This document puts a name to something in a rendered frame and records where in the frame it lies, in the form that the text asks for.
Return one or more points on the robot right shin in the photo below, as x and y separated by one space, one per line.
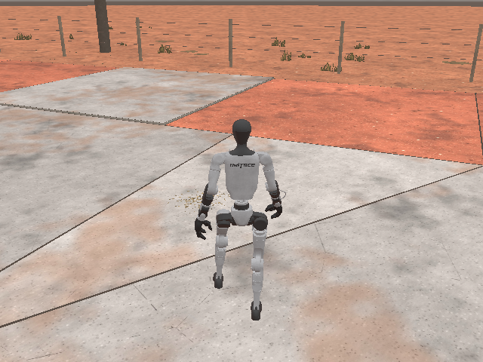
257 284

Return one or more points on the robot left forearm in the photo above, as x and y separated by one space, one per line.
205 205

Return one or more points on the left robot upper arm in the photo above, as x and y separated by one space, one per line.
214 172

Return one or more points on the left robot hand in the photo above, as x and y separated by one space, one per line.
198 228

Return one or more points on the robot left thigh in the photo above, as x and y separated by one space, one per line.
223 220

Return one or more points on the right robot upper arm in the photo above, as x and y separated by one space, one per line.
268 170

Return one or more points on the robot right forearm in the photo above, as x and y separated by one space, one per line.
275 196

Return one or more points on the right robot hand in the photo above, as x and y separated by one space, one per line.
271 207

